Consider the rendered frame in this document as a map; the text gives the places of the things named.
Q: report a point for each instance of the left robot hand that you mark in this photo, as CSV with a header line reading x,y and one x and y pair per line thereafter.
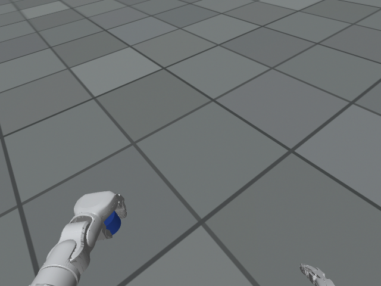
x,y
102,204

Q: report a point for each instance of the tin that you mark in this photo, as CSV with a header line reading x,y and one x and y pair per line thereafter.
x,y
113,223

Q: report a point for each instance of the right robot hand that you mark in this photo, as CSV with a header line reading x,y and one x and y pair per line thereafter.
x,y
316,276

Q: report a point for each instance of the left robot arm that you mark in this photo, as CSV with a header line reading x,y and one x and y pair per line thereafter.
x,y
71,256

